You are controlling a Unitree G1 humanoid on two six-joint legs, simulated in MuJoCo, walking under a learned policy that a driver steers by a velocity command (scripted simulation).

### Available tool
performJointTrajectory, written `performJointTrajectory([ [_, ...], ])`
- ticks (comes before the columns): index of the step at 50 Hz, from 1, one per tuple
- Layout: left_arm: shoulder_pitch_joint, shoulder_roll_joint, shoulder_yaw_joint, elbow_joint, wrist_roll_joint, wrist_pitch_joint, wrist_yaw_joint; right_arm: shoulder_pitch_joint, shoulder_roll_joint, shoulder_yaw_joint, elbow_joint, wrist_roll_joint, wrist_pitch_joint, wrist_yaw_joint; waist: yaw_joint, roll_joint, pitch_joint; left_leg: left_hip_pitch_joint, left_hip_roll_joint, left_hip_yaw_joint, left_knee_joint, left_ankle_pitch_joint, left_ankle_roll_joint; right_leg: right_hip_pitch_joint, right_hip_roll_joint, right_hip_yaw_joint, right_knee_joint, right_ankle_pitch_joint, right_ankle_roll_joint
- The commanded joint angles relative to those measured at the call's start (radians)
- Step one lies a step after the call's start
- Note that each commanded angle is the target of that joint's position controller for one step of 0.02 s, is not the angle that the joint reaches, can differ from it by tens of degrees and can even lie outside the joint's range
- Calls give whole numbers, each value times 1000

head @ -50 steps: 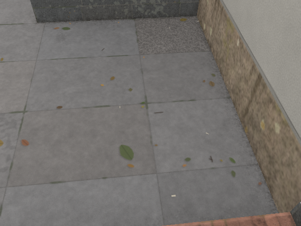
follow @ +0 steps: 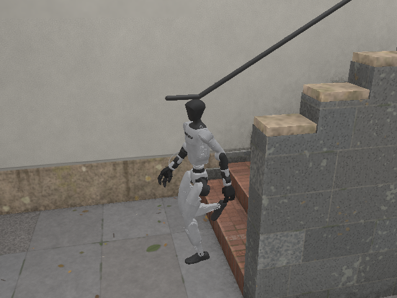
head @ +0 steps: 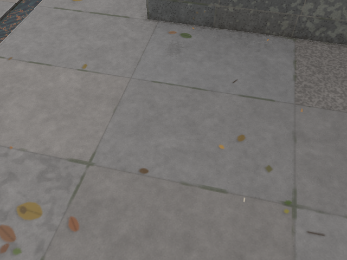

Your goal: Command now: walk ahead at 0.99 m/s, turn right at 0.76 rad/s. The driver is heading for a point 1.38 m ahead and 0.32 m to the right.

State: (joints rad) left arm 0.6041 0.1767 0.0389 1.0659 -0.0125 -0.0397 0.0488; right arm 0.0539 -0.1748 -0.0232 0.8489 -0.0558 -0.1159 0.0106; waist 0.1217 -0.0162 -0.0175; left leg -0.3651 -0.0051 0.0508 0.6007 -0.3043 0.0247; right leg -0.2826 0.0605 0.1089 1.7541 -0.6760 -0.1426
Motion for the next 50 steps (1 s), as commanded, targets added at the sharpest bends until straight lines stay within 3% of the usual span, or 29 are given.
performJointTrajectory([
  [1, -245, 125, 23, -166, 59, -9, -12, 429, -157, -67, 75, -5, -1, -18, -265, 18, -111, 712, 459, -561, -168, 40, 218, -848, -140, -70, 118, 170, -8],
  [2, -335, 114, 33, -210, 69, -14, -33, 429, -98, -43, 105, -9, -26, -19, -232, 54, 0, 550, 472, -515, -140, 215, 193, -831, -180, -19, -8, 271, -10],
  [3, -426, 66, 28, -261, 53, 5, -56, 388, -84, -39, 143, 10, -36, -27, -152, 58, 134, 312, 452, -419, -224, 280, 144, -762, -214, -4, -174, 282, 16],
  [5, -451, -13, 2, -314, 38, 27, -82, 203, -78, -37, 110, 24, -37, -35, -34, 146, 207, -39, 367, -219, -395, 144, 71, -508, -241, -2, -473, 389, 38],
  [6, -438, -6, 2, -325, 43, 22, -93, 138, -56, -28, 98, 43, -43, -41, 3, 166, 212, -120, 312, -84, -381, 236, 41, -396, -227, -18, -616, 569, 34],
  [8, -422, 11, 2, -309, 42, 24, -105, 109, -95, -39, 84, 56, -45, -34, 16, 146, 183, -182, 236, 101, -402, 406, 32, -161, -141, -195, -763, 622, 13],
  [11, -373, 104, 22, -297, 36, 26, -107, 240, -216, -61, 85, 51, -18, -33, 37, 78, 56, 102, 236, 171, -82, 1194, 15, 21, 23, -349, -875, 506, -44],
  [12, -207, 160, 44, -256, 37, 27, -102, 222, -256, -66, 71, 36, 1, -36, 126, 91, -50, 117, 258, 162, 183, 1286, 16, 195, 52, -332, -905, 468, -71],
  [13, -23, 218, 75, -201, 39, 31, -90, 205, -264, -66, 61, 35, 9, -35, 221, 29, -168, -48, 227, 152, 550, 1017, 2, 527, 37, -225, -979, 522, -123],
  [14, -142, 261, 89, -212, -1, 49, -74, 178, -170, -43, 41, 24, 12, -20, 156, -222, -129, -310, 2, 177, 1076, -79, -22, 555, -73, 46, -1109, 340, -189],
  [15, -195, 379, 86, -278, 40, 49, -65, 254, -135, -19, -118, 36, -9, -10, 6, -305, -333, -534, -19, -64, 1203, -216, -31, 744, -317, 631, -1309, 216, -360],
  [16, -163, 334, 84, -274, 57, 57, -39, 132, -218, -28, -142, 23, -32, -9, 56, -94, -227, -637, 8, -151, 1082, -100, -24, 683, -348, 785, -1489, -17, -335],
  [17, -186, 307, 81, -250, 61, 47, -27, 110, -234, -31, -140, 23, -38, -6, 21, 6, -25, -665, 54, -143, 969, -83, -22, 523, -348, 721, -1522, 40, -302],
  [18, -215, 299, 78, -238, 50, 32, -24, 89, -210, -22, -149, 5, -25, -5, -44, 72, 56, -585, 81, -143, 878, -81, -29, 358, -299, 625, -1507, 191, -263],
  [20, -283, 282, 65, -263, 37, -1, -21, 188, -196, -16, -127, -23, 27, 5, -144, 50, 81, -434, 117, -139, 744, -94, -49, 162, -199, 416, -1508, 407, -230],
  [24, -327, 273, 62, -289, 11, -50, -43, -23, -166, 0, -230, 7, 57, 11, -159, 49, 163, -231, 121, -62, 340, 78, -99, -129, -62, 228, -1587, 600, -198],
  [27, -296, 296, 83, -291, -1, -63, -62, -61, -127, 9, -250, 43, 52, 24, -118, 13, 95, 29, 64, -29, 61, 398, -76, -134, -56, 194, -1619, 744, -134],
  [30, -224, 296, 84, -268, -1, -67, -56, -27, -182, -16, -241, 42, 47, 14, -105, -20, 37, 60, 36, -38, -61, 390, -32, 158, -112, 212, -1510, 1021, -76],
  [32, -245, 345, 92, -263, 33, -55, -53, 227, -244, -53, -173, 45, 41, -10, -249, -8, -113, 272, -19, 0, -51, 204, -9, 242, -116, 178, -1160, 1275, -35],
  [33, -280, 311, 84, -274, 47, -56, -53, 417, -284, -69, -124, 33, 39, -31, -345, 11, -182, 474, 33, -16, -24, 162, -5, 121, -72, 145, -877, 1185, -5],
  [34, -265, 160, 46, -310, 41, -63, -50, 551, -364, -81, -95, -6, 31, -44, -344, 226, -250, 642, 250, -311, -56, -7, 31, -105, 37, 77, -461, 608, 27],
  [35, -50, 111, 32, -324, -10, -69, -55, 480, -421, -95, -77, -10, 26, -21, -174, 550, -351, 720, 421, -925, -292, 201, 172, -300, 165, 74, -264, 184, 54],
  [37, -217, 184, 29, -301, 30, -50, -44, 251, -230, -63, -130, 22, 22, 3, -160, 129, -125, 481, 341, -648, -242, 408, 222, -360, 25, 33, -283, 308, 56],
  [38, -295, 184, 27, -325, 46, -47, -49, 250, -196, -48, -109, 25, 21, 8, -152, 45, -82, 399, 299, -535, -236, 611, 212, -345, -6, 7, -350, 312, 66],
  [39, -423, 176, 23, -387, 3, -63, -47, 226, -189, -44, -116, 78, -8, 16, -173, 95, -36, 356, 244, -449, -252, 768, 220, -376, -59, -2, -390, 275, 86],
  [42, -486, 166, 8, -444, 14, -72, -57, 269, -193, -41, -72, 83, -23, 1, -125, 81, -45, 334, 216, -407, -269, 890, 232, -397, -88, -8, -632, 294, 132],
  [44, -556, 140, -8, -471, 15, -72, -60, 227, -272, -64, -92, 88, -2, -19, -110, 33, -22, 193, 168, -343, -297, 888, 218, -299, -47, -60, -916, 387, 163],
  [46, -606, 139, -13, -474, 14, -70, -62, 228, -327, -86, -104, 90, 24, -36, -119, 81, -54, 77, 99, -283, -302, 804, 169, -103, 22, -93, -1113, 614, 177],
  [50, -655, 198, 14, -500, 12, -50, -47, 279, -285, -93, -109, 101, 53, -55, -114, 116, -49, 72, 68, -380, -210, 522, 81, 27, 27, 0, -1292, 793, 162],
])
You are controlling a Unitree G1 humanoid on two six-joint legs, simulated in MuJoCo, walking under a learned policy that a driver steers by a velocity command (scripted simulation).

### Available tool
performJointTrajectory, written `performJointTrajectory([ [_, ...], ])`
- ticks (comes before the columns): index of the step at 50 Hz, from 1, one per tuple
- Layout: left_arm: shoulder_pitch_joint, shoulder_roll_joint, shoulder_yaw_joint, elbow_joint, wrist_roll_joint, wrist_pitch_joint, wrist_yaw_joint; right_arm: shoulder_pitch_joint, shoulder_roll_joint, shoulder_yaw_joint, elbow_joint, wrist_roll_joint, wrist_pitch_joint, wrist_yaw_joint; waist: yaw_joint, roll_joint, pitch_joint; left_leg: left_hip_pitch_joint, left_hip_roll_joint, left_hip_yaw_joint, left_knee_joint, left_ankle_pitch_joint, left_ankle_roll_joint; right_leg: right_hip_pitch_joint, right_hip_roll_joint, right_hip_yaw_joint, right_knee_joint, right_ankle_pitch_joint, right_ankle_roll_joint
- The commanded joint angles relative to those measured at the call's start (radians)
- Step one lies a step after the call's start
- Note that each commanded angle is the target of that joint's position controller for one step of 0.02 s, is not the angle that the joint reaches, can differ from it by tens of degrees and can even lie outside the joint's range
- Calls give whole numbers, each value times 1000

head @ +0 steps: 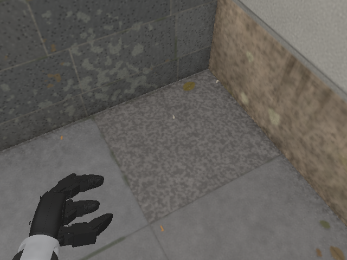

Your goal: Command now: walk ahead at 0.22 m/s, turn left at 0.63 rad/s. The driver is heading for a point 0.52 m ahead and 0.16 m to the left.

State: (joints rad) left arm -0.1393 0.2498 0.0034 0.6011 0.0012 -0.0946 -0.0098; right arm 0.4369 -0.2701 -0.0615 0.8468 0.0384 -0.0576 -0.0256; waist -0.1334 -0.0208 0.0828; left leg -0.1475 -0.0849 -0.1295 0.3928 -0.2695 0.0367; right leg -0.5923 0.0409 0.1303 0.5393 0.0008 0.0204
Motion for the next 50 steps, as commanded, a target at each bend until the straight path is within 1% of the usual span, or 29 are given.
performJointTrajectory([
  [1, 113, 135, 57, -30, 3, 4, 15, -133, -178, -56, -125, 7, 1, -24, 164, 124, -157, -141, 132, -215, 58, 461, 51, 375, 29, -9, -116, 138, -12],
  [2, 174, 145, 66, -13, 13, 2, 21, -163, -158, -56, -149, 6, 8, -25, 196, 112, -189, -152, 91, -207, 168, 442, 22, 455, -3, -8, -156, 192, -28],
  [3, 281, 173, 74, 5, 30, 2, 29, -167, -107, -43, -183, -7, 12, -20, 226, 34, -285, -243, 37, -165, 384, 242, -16, 645, -132, 63, -126, 398, -79],
  [4, 331, 177, 64, 2, 46, 17, 38, -42, -17, -17, -184, -30, 16, -16, 180, -166, -382, -439, -58, -67, 663, -459, -53, 853, -385, 253, -16, 908, -185],
  [5, 308, 153, 60, -5, 47, 33, 25, 153, -81, -16, -182, -5, 23, -5, 101, -302, -547, -468, 11, -61, 849, -499, -68, 892, -568, 457, -35, 812, -322],
  [6, 222, 123, 65, -25, 22, 47, 24, 123, -151, -35, -166, 1, 47, -7, 99, -221, -473, -532, 78, -9, 950, -395, -105, 808, -519, 437, -95, 479, -348],
  [7, 186, 71, 54, -32, 6, 56, 28, 25, -185, -51, -175, -3, 69, -13, 121, -125, -352, -574, 109, 34, 959, -313, -126, 693, -428, 307, -140, 250, -306],
  [8, 152, 68, 50, -32, 7, 64, 32, -32, -193, -61, -185, -5, 90, -22, 117, -71, -284, -561, 133, 43, 967, -254, -142, 577, -374, 234, -176, 140, -276],
  [10, 108, 101, 64, -14, 25, 71, 38, -75, -153, -59, -223, -11, 112, -25, 89, -81, -191, -488, 157, 69, 916, -190, -146, 380, -319, 102, -233, 115, -256],
  [12, 123, 118, 77, 11, 28, 66, 47, -109, -98, -44, -253, -13, 109, -22, 94, -93, -196, -460, 169, 97, 820, -148, -140, 362, -311, 19, -255, 157, -263],
  [14, 126, 134, 88, 27, 22, 66, 53, -144, -85, -36, -269, -16, 104, -12, 98, -87, -229, -420, 189, 103, 711, -94, -127, 381, -328, -34, -253, 169, -269],
  [20, 141, 200, 121, 53, -13, 74, 40, -205, -137, -47, -295, -13, 121, 34, 100, -127, -222, -214, 168, 177, 377, 5, -52, 373, -368, -167, -217, 20, -198],
  [22, 166, 182, 122, 69, -30, 74, 33, -175, -147, -63, -284, -20, 129, 35, 80, -86, -217, -95, 120, 206, 210, 73, -3, 345, -339, -224, -110, -109, -121],
  [23, 213, 145, 116, 91, -28, 80, 27, -130, -184, -80, -271, -29, 129, 27, 72, 7, -184, -9, 120, 142, 116, 144, 40, 255, -285, -272, 30, -233, -59],
  [24, 260, 108, 109, 75, 7, 90, 22, -97, -328, -114, -291, -35, 122, 8, 110, 352, -135, 120, 377, -243, 16, 514, 159, -40, -147, -365, 391, -590, 52],
  [25, 141, 124, 109, 8, 29, 88, 34, -137, -369, -111, -335, -71, 95, 15, 74, 364, -184, 57, 452, -463, -53, 437, 311, -188, -40, -146, 583, -657, 61],
  [26, 93, 161, 119, -1, 10, 87, 44, -160, -334, -106, -337, -76, 73, 24, 62, 241, -182, 40, 409, -396, -87, 293, 283, -205, -48, -73, 640, -573, 29],
  [27, 112, 165, 122, 9, -1, 86, 52, -208, -304, -97, -336, -58, 61, 19, 101, 203, -158, 16, 357, -338, -85, 215, 223, -206, -57, -49, 614, -470, 6],
  [28, 150, 172, 127, 37, 6, 87, 61, -255, -259, -85, -346, -35, 65, 11, 127, 154, -165, 5, 325, -291, -64, 187, 177, -188, -72, -39, 595, -403, 5],
  [31, 185, 152, 125, 54, 11, 78, 53, -295, -213, -66, -368, -33, 80, -12, 154, 162, -217, -50, 260, -239, -23, 297, 153, -78, -28, -40, 569, -305, 28],
  [36, 163, 116, 101, 62, -4, 73, 36, -285, -217, -71, -376, -27, 89, -25, 129, 167, -236, 0, 233, -291, 20, 279, 150, -24, 8, -18, 318, -279, 54],
  [41, 208, 118, 82, 77, -8, 82, 13, -285, -134, -24, -355, -58, 88, -1, 100, 185, -249, -68, 272, -275, 66, 412, 174, 177, -66, -68, 228, -331, 40],
  [43, 241, 73, 65, 86, -7, 77, -3, -312, -70, 7, -333, -63, 78, 11, 132, 163, -229, -127, 247, -228, 67, 328, 145, 331, -77, -89, 34, -231, 17],
  [44, 236, 72, 61, 81, -2, 75, -8, -285, -74, 6, -313, -64, 71, 15, 133, 149, -195, -146, 210, -196, 61, 225, 110, 386, -66, -90, -85, -106, 0],
  [45, 208, 136, 72, 57, 11, 76, -7, -254, -105, -5, -305, -72, 62, 14, 100, 97, -164, -156, 155, -158, 101, 105, 66, 384, -102, -22, -78, 37, -28],
  [46, 181, 228, 92, 32, 10, 78, -3, -195, -136, -18, -303, -85, 54, 11, 41, -27, -143, -163, 69, -74, 169, -31, 20, 350, -176, 80, -78, 165, -89],
  [47, 170, 244, 103, 38, -2, 82, -1, -220, -131, -20, -313, -88, 50, 5, 40, -151, -126, -124, 24, 29, 201, -45, -30, 263, -216, 174, -139, 50, -165],
  [48, 174, 217, 101, 28, -7, 84, 1, -280, -149, -29, -321, -76, 50, -3, 72, -167, -104, -129, 25, 57, 227, -37, -44, 243, -223, 233, -167, -17, -183],
  [50, 294, 203, 103, 47, -28, 90, 11, -325, -106, -29, -343, -56, 51, -1, 116, -148, -145, -148, 0, 105, 251, -204, -34, 262, -196, 295, -215, -566, -196],
])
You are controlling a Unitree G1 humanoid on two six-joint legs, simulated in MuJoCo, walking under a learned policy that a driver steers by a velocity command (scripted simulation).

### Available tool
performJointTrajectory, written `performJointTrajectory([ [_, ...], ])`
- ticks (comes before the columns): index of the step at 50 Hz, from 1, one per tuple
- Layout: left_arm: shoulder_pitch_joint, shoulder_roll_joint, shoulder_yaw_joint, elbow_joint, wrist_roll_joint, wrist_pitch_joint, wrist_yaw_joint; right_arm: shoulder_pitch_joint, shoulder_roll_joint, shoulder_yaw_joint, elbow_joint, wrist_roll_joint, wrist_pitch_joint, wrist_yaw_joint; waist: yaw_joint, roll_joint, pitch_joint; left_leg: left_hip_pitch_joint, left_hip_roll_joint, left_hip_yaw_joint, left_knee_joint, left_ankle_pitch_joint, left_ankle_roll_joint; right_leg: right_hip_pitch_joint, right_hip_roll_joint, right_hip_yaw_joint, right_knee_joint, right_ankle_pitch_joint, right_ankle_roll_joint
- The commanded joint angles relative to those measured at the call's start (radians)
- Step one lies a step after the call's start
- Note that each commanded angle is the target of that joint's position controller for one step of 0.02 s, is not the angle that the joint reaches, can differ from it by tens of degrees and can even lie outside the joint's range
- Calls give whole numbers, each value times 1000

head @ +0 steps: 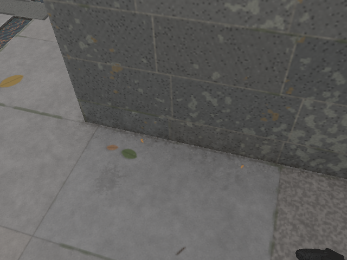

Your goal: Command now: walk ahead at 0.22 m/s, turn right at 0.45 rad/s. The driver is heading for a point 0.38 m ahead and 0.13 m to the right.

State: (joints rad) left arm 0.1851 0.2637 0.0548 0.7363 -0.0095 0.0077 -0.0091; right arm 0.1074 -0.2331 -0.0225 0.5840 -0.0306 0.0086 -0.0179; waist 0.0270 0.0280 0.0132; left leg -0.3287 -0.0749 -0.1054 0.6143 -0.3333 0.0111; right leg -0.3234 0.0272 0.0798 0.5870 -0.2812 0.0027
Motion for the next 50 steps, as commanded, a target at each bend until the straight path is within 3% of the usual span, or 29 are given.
performJointTrajectory([
  [1, 2, 203, 57, -85, -22, -14, 13, 8, -132, -70, -85, 26, -23, 3, -42, -200, -38, 23, -4, 74, 18, -179, 4, -47, -184, 386, -302, -524, -185],
  [3, -65, 204, 60, -117, -34, -16, 22, 76, -126, -80, -67, 43, -58, 17, -107, -213, 8, 194, 40, 24, -90, -173, 39, -233, -137, 372, -304, -553, -157],
  [5, -203, 97, 35, -201, -42, -26, 29, 307, -214, -113, 11, 21, -88, 12, -205, -29, -30, 528, 266, -248, -308, -343, 121, -554, 5, 122, 26, -310, -14],
  [6, -213, 62, 21, -228, -52, -36, 22, 277, -251, -130, 24, 21, -97, 12, -170, 160, -9, 522, 468, -543, -423, -434, 200, -666, -17, 64, 319, -202, -19],
  [7, -169, 109, 34, -212, -41, -42, 16, 223, -192, -109, 4, 21, -104, 2, -124, 70, -2, 471, 483, -529, -421, -422, 212, -682, -87, 77, 478, -150, -29],
  [9, -85, 105, 35, -187, -34, -40, 1, 181, -154, -93, -5, 39, -107, -4, -79, 62, -4, 416, 432, -385, -438, -376, 174, -676, -122, 50, 598, -70, -26],
  [10, -148, 135, 43, -210, 86, -9, -46, 210, -178, -80, 27, -24, -91, 1, -92, -3, 6, 303, 411, -282, -486, -363, 154, -599, -98, -12, 617, -24, -18],
  [12, -121, 116, 37, -206, 62, 16, -86, 208, -200, -83, 45, -18, -90, 6, -78, 85, 39, 245, 360, -120, -520, -255, 117, -560, -106, -31, 639, 51, 1],
  [14, -137, 125, 36, -212, 46, 28, -99, 231, -208, -81, 67, -12, -99, 8, -80, 95, 59, 249, 360, -17, -535, -176, 99, -553, -120, -30, 598, 100, 10],
  [21, -311, 116, 8, -270, 46, 25, -119, 330, -256, -90, 147, -20, -93, 4, -131, 106, 134, 346, 389, 272, -531, -23, 55, -430, -127, -183, 268, 1, -80],
  [23, -260, 108, 2, -258, 59, 20, -100, 350, -277, -90, 175, -11, -79, 0, -94, 100, 119, 353, 386, 347, -362, 472, 49, -280, -35, -267, 175, -125, -128],
  [24, -145, 114, 7, -230, 66, 8, -85, 374, -294, -87, 197, -7, -74, 3, -26, 78, 33, 327, 401, 374, -125, 875, 55, -85, 52, -295, 138, -144, -153],
  [25, 109, 149, 31, -148, 68, -9, -65, 347, -328, -92, 190, 6, -80, 7, 104, 27, -116, 204, 364, 403, 185, 982, 26, 241, 113, -259, 53, -55, -176],
  [26, 215, 261, 64, -120, 81, -17, -42, 396, -220, -61, 148, 8, -87, 20, 117, -146, -235, -139, 291, 384, 532, 415, -9, 581, -99, 63, -33, -237, -184],
  [27, 172, 423, 91, -183, -55, -33, -10, 334, -153, -36, 60, 26, -128, -2, 52, -387, -309, -484, 90, 179, 855, -213, -84, 725, -364, 738, -252, -85, -339],
  [28, 190, 344, 66, -181, -29, -57, -11, 206, -268, -54, 62, 54, -154, -2, 135, -161, -367, -536, 129, 31, 925, -144, -78, 744, -407, 691, -283, 215, -308],
  [29, 173, 305, 56, -158, 14, -73, -13, 149, -263, -53, 52, 68, -156, -8, 107, -110, -264, -519, 160, 51, 877, -67, -74, 612, -390, 484, -230, 577, -302],
  [30, 117, 271, 50, -146, 15, -89, -16, 168, -228, -42, 65, 36, -141, -22, 51, -66, -199, -473, 210, 69, 772, -10, -76, 472, -336, 314, -194, 749, -272],
  [31, 54, 225, 39, -140, 9, -87, -11, 185, -222, -45, 86, 16, -127, -29, 0, -99, -139, -410, 239, 72, 708, 20, -77, 361, -277, 195, -191, 844, -248],
  [34, -73, 187, 24, -134, 6, -98, 13, 250, -192, -43, 102, 25, -77, -12, -98, -71, -102, -256, 213, 101, 552, 83, -68, 159, -187, 40, -278, 980, -158],
  [37, -141, 177, 15, -127, 23, -84, 40, 193, -111, -27, 78, 10, -90, 2, -113, -91, -92, -154, 122, 177, 272, 278, -83, 96, -81, -121, -313, 986, -95],
  [39, -121, 157, 12, -117, 18, -64, 58, 133, -103, -19, 68, -7, -100, 17, -80, -95, -87, -135, 96, 190, 89, 441, -85, 137, -71, -160, -285, 853, -61],
  [42, -84, 176, 16, -93, 18, -60, 66, 121, -133, -28, 72, 3, -126, 34, -65, -116, -128, -25, 64, 166, -16, 538, -48, 194, -123, -104, -219, 950, -47],
  [45, -192, 108, 0, -119, 40, -72, 70, 411, -206, -55, 172, -3, -154, 1, -210, -151, -160, 206, 61, 131, -183, 573, 7, 183, -114, -88, 46, 1072, -43],
  [46, -259, 97, -6, -152, 56, -74, 66, 515, -219, -56, 212, -21, -167, -11, -269, -29, -205, 338, 124, 97, -302, 843, 52, 150, -37, -94, 320, 810, -6],
  [47, -81, -16, -27, -150, 59, -73, 57, 278, -258, -47, 152, -64, -179, -11, -56, 328, -203, 546, 350, -163, -83, 1345, 217, -196, 70, -15, 631, -313, 61],
  [48, 52, 71, -14, -68, 29, -72, 40, 182, -179, -23, 104, -75, -179, -15, -33, 195, -332, 507, 453, -372, -128, 1339, 363, -209, 87, 187, 778, -414, 77],
  [49, 37, 190, 15, -69, 2, -61, 33, 119, -167, -31, 85, -30, -161, -14, -41, 85, -282, 369, 440, -316, -202, 1081, 362, -183, 44, 194, 799, -350, 74],
  [50, -31, 177, 10, -89, 15, -31, 38, 49, -153, -22, 80, -4, -145, -8, -14, 15, -196, 209, 402, -269, -263, 721, 304, -116, -30, 159, 689, -303, 73],
])
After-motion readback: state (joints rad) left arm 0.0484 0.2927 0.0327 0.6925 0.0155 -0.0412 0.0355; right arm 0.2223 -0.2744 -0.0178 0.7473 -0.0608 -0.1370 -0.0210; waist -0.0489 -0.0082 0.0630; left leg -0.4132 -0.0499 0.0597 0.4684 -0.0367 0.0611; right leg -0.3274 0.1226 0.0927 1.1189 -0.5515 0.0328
